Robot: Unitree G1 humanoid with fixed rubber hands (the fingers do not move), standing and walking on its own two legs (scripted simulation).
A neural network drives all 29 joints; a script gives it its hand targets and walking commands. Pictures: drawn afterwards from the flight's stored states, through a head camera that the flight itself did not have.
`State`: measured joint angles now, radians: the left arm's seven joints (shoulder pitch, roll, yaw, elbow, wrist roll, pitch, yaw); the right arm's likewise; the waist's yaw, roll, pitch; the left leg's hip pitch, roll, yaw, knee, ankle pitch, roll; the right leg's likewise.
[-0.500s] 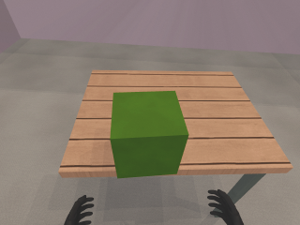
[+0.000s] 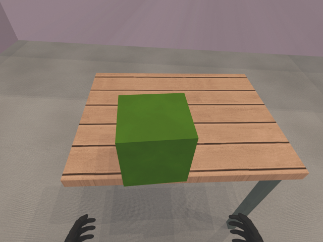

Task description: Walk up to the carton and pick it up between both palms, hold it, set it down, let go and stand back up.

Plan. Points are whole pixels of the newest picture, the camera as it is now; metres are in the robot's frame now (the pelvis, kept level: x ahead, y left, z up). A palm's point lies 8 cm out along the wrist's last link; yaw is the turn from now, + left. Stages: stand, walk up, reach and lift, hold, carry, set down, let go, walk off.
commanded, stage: let go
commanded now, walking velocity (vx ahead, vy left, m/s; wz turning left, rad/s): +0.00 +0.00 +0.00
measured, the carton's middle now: (153, 139) +0.41 +0.03 +0.01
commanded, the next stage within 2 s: stand in 0.30 s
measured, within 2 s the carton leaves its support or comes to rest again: neither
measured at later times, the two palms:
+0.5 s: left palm out of the picture +0.10 +0.25 -0.11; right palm out of the picture +0.09 -0.23 -0.12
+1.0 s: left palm out of the picture -0.05 +0.22 -0.16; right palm out of the picture +0.01 -0.19 -0.14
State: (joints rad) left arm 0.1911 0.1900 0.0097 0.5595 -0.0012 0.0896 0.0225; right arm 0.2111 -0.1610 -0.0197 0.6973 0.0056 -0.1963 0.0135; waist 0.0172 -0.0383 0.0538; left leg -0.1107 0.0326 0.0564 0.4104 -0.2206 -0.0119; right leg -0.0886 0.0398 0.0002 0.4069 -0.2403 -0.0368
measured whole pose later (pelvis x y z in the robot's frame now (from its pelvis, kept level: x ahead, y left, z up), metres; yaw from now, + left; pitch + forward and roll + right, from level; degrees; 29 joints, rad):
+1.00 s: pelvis -0.01 +0.02 +0.00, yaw +6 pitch -2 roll -1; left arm 0.33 0.12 0.02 1.12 0.02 0.00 0.03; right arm 0.37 -0.12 -0.03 1.00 -0.02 0.00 -0.03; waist 0.02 0.00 -0.02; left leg -0.24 -0.02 -0.04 0.49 -0.22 0.02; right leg -0.17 -0.01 -0.09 0.45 -0.26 -0.01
